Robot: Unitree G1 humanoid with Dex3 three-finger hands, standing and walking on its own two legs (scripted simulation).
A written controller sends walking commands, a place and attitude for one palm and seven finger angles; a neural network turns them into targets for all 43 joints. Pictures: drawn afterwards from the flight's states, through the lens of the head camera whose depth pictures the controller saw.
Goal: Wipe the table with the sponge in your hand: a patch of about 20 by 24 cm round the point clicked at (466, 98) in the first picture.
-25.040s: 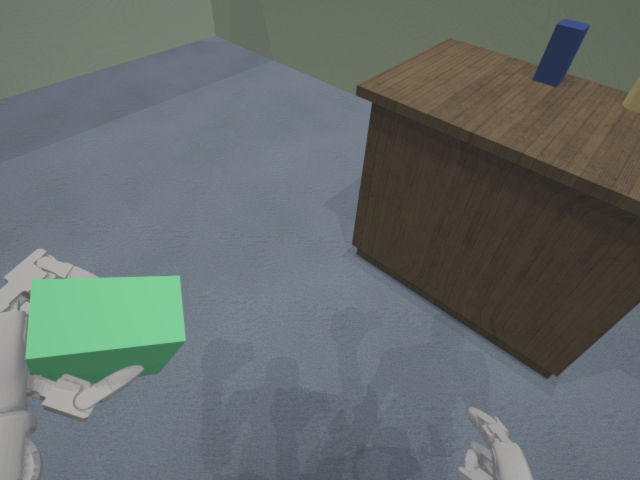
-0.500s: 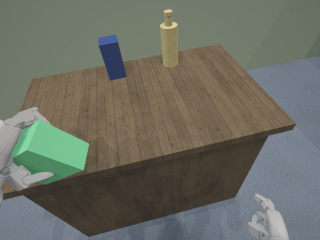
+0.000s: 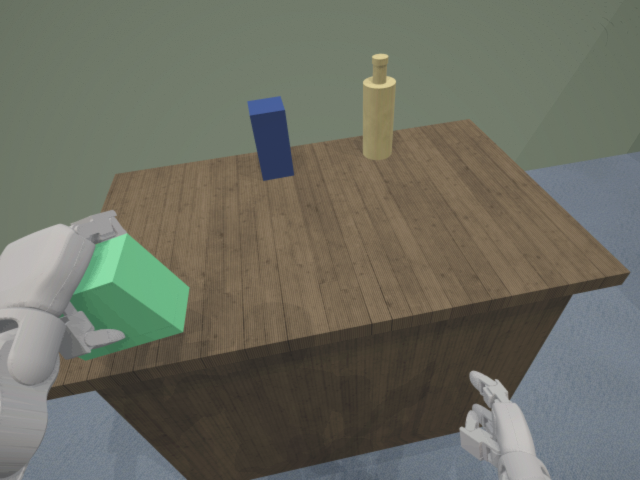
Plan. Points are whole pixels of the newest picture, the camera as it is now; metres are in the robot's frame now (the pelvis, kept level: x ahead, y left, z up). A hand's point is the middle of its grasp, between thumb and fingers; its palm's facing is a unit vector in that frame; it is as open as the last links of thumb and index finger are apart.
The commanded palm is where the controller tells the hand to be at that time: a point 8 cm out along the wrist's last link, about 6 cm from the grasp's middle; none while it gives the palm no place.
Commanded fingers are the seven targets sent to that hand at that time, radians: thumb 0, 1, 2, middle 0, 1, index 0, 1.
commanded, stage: turn the palm down, sponge in hand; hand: left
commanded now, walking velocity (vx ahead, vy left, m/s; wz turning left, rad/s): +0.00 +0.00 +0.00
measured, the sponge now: (116, 309) +0.24 +0.28 +0.14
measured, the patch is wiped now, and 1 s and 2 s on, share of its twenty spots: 0.00 0.00 0.00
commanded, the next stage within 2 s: move the sponge above the wiping area in 0.86 s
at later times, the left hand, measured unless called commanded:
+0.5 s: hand (85, 273) +0.25 +0.30 +0.19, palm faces +0.14 -0.03 -0.99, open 10.5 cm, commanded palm +0.20 +0.28 +0.25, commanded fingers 0.00 0.10 1.30 -1.20 -1.60 -1.20 -1.60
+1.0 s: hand (121, 297) +0.23 +0.25 +0.17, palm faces +0.10 -0.05 -0.99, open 10.5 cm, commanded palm +0.20 +0.25 +0.24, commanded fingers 0.00 0.10 1.30 -1.20 -1.60 -1.20 -1.60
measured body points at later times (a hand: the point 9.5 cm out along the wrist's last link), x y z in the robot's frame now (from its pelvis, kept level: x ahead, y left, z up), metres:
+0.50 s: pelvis +0.01 +0.00 +0.01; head +0.00 -0.05 +0.45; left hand +0.23 +0.29 +0.24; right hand +0.28 -0.18 -0.07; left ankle -0.01 +0.10 -0.73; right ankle +0.06 -0.11 -0.73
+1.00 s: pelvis -0.01 -0.03 +0.00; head -0.02 -0.09 +0.45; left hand +0.22 +0.25 +0.22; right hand +0.26 -0.23 -0.07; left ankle -0.01 +0.10 -0.73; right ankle +0.06 -0.11 -0.74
